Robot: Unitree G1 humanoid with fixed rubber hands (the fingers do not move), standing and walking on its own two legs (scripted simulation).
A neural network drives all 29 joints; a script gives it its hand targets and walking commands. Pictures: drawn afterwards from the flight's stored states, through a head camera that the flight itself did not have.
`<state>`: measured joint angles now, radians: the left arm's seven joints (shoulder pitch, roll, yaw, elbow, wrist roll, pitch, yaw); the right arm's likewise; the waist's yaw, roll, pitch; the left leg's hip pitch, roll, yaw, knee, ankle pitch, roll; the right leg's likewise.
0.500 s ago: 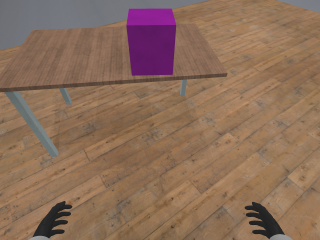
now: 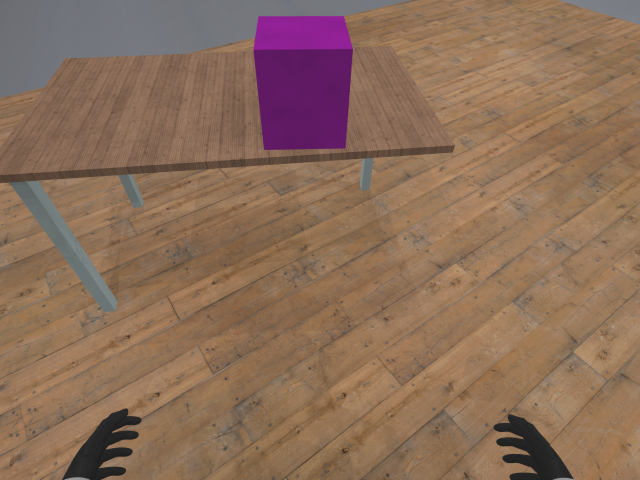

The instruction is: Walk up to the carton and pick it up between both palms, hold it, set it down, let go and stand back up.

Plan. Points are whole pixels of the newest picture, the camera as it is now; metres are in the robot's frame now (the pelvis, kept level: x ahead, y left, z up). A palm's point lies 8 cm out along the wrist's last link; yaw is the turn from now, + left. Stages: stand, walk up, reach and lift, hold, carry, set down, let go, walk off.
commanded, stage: stand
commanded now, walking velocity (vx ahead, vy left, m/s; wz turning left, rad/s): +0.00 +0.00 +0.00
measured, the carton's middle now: (303, 84) +0.99 +0.03 +0.01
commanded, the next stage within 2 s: walk up in 1.14 s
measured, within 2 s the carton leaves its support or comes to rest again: neither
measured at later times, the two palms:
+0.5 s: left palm out of the picture +0.14 +0.29 -0.06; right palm out of the picture +0.13 -0.29 -0.08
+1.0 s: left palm out of the picture +0.13 +0.29 -0.07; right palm out of the picture +0.12 -0.29 -0.08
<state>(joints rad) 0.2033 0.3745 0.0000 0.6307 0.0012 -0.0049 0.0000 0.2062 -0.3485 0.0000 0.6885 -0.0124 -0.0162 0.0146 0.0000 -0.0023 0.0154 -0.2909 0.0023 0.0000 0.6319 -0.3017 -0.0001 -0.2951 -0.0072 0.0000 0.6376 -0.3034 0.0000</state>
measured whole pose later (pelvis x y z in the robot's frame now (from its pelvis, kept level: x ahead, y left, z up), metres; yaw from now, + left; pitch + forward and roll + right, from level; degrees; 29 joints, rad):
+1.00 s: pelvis +0.00 -0.01 +0.01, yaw +0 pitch -3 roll +1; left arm 0.20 0.38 0.00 0.71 0.00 -0.01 0.00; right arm 0.20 -0.36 0.00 0.76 -0.01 -0.02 0.01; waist 0.00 0.00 0.02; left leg -0.25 0.00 0.00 0.56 -0.27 0.00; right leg -0.26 -0.01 0.00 0.59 -0.28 0.00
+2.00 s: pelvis +0.12 +0.06 +0.01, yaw +1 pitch -5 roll -3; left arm 0.32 0.45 0.00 0.70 0.04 0.01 -0.03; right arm 0.51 -0.39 -0.01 0.68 -0.02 -0.06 0.00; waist 0.00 -0.07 0.06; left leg -0.10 0.00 0.01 0.51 -0.32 0.03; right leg -0.48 -0.04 0.02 1.05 -0.30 -0.03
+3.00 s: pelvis +0.42 +0.00 +0.01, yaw +2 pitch -5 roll -1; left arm 0.30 0.44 0.00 0.64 0.03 0.00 -0.02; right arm 0.43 -0.41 -0.01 0.61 -0.02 -0.04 -0.01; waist 0.00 -0.04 0.09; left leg -0.17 0.04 0.01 0.59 -0.34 0.01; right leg -0.38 -0.01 0.00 1.01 -0.48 -0.04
